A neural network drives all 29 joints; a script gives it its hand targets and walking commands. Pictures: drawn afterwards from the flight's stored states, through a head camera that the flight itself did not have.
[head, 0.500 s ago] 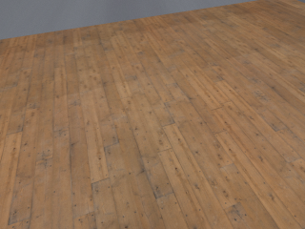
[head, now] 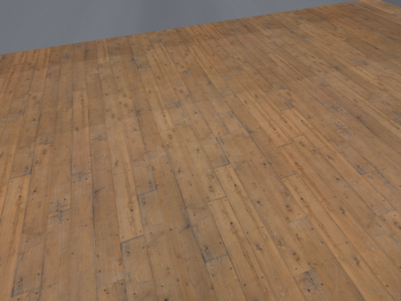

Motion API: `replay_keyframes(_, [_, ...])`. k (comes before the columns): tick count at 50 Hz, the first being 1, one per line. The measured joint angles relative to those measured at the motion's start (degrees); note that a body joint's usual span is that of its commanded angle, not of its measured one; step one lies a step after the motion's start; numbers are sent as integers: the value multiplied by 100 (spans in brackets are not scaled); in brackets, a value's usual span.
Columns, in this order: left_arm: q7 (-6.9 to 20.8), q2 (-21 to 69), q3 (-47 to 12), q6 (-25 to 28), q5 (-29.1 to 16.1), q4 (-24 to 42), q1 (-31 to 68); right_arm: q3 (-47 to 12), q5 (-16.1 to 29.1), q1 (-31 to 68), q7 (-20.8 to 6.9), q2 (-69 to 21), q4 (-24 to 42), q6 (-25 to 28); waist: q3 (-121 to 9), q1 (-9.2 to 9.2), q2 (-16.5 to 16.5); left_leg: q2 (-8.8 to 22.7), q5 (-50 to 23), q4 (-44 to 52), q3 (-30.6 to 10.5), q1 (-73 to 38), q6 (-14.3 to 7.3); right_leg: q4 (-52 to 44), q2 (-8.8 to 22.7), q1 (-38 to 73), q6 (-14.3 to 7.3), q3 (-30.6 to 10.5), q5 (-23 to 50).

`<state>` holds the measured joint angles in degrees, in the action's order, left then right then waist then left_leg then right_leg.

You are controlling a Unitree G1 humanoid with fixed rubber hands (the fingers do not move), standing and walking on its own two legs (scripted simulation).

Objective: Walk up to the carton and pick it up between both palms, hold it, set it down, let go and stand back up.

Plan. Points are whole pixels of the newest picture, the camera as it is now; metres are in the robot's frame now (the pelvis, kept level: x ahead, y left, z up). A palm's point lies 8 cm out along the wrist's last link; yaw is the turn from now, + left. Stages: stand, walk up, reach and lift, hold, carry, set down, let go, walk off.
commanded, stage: stand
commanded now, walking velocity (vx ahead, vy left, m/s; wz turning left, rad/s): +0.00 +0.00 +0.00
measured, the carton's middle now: out of the picture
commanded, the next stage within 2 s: walk up in 0.98 s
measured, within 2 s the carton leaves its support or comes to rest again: neither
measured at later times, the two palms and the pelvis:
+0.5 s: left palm out of the picture -0.04 +0.20 -0.15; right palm out of the picture -0.04 -0.20 -0.15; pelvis -0.01 +0.00 +0.00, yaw +0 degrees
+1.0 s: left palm out of the picture -0.06 +0.20 -0.15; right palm out of the picture -0.05 -0.20 -0.15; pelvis -0.02 +0.00 +0.00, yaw +0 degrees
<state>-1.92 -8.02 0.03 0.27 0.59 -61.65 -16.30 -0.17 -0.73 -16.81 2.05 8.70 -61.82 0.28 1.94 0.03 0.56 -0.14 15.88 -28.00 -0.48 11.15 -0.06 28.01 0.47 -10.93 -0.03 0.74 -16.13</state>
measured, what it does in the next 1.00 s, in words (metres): stands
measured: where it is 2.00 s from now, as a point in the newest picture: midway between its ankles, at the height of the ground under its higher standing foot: outside the picture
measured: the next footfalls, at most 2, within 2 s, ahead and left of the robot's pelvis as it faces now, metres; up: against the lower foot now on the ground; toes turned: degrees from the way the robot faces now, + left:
right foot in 1.48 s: +0.00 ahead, -0.25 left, +0.00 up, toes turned -25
left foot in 1.76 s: +0.11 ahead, -0.09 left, +0.00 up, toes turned -35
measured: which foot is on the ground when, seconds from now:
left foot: down 0.00-1.00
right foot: down 0.00-1.00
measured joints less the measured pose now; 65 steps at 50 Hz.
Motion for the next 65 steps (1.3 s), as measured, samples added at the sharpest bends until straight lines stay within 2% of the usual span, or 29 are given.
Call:
replay_keyframes(20, [-41,198,-44,-10,2,-537,-86,-31,-3,-112,38,-204,-437,2,29,-5,-1,-6,-148,152,2,-65,-4,-160,7,69,14,-2,154])
replay_keyframes(58, [-37,285,-35,13,3,-507,-288,-34,-2,-265,32,-284,-394,27,-53,2,9,5,-210,161,10,72,5,-160,-5,-77,2,-12,215])
replay_keyframes(60, [26,200,54,-53,-16,-306,-301,79,-117,-187,98,-260,-196,22,27,105,-93,6,-165,78,218,124,-19,243,-9,-375,25,-225,136])
replay_keyframes(61, [51,116,114,-103,17,-196,-271,159,-168,-102,152,-212,-62,43,98,117,-137,26,-131,14,343,156,-29,781,1,-648,103,-253,-194])
replay_keyframes(63, [83,-99,262,-237,152,13,-157,289,-223,119,285,-63,139,101,248,130,-192,103,-104,-7,605,118,-36,2149,138,-1236,314,-134,-789])
replay_keyframes(65, [157,-353,393,-352,240,206,-12,383,-282,353,372,130,262,153,368,151,-195,218,-100,12,834,18,-6,2867,384,-1567,429,-53,-942])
